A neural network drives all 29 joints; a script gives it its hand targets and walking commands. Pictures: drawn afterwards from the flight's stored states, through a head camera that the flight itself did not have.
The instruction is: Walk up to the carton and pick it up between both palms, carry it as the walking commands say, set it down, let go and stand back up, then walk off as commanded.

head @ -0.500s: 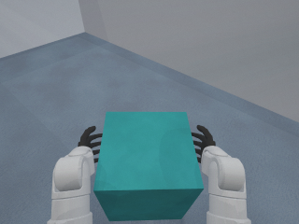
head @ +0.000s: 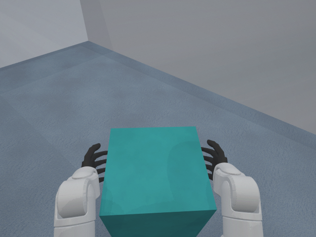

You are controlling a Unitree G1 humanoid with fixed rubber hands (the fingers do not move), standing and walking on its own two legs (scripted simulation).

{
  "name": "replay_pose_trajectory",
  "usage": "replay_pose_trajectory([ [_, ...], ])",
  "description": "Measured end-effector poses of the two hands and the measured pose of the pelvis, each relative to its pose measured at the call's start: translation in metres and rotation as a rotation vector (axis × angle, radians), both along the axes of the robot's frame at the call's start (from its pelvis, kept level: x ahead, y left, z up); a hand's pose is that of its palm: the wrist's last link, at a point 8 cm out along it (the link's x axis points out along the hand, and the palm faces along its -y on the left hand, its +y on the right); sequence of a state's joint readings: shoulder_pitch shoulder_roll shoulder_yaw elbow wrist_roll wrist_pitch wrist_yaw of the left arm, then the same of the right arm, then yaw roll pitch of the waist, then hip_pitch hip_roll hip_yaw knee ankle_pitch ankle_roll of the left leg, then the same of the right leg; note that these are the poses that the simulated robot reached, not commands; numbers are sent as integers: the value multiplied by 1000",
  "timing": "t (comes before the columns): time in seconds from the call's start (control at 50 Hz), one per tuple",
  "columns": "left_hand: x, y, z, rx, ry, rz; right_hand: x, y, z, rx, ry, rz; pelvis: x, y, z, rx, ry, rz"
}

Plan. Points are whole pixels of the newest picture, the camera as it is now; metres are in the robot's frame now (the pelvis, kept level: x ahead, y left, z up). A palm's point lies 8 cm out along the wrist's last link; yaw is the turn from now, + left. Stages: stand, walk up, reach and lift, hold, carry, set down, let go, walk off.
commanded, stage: carry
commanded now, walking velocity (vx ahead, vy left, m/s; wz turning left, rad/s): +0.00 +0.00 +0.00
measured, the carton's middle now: (154, 187) +0.27 +0.00 +0.01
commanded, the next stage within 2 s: hold in 0.52 s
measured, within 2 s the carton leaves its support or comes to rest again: neither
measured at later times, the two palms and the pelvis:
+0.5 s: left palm (89, 177) +0.26 +0.15 +0.08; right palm (220, 173) +0.26 -0.15 +0.09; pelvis +0.00 +0.00 +0.00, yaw +0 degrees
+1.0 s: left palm (96, 168) +0.30 +0.15 +0.07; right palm (215, 163) +0.30 -0.15 +0.07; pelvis +0.01 +0.00 +0.02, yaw +1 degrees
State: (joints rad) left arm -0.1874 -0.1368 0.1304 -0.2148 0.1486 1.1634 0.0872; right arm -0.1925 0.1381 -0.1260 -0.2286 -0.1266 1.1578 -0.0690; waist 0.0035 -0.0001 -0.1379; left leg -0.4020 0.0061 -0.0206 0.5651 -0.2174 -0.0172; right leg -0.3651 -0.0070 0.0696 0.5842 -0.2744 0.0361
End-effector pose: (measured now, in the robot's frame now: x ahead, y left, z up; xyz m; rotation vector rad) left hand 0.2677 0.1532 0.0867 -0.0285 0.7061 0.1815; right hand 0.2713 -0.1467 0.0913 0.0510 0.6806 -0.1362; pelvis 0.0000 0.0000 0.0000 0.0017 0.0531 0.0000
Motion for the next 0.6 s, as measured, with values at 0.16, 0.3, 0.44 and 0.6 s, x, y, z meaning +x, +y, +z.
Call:
replay_pose_trajectory([
  [0.16, -4, 0, 0, 6, -5, -6, -4, 0, 0, -6, -5, 2, -1, 1, 1, -1, -2, 1],
  [0.3, -6, 0, -1, 9, -6, -9, -6, 0, -1, -8, -7, 3, -1, 1, 1, -1, -3, 2],
  [0.44, -7, -1, -2, 11, -7, -10, -7, -1, -2, -9, -8, 5, -2, 0, 1, -1, -4, 2],
  [0.6, 2, -3, -41, 68, 71, -62, 2, -2, -40, -60, 64, 39, -4, -1, 7, -2, -108, 18],
])
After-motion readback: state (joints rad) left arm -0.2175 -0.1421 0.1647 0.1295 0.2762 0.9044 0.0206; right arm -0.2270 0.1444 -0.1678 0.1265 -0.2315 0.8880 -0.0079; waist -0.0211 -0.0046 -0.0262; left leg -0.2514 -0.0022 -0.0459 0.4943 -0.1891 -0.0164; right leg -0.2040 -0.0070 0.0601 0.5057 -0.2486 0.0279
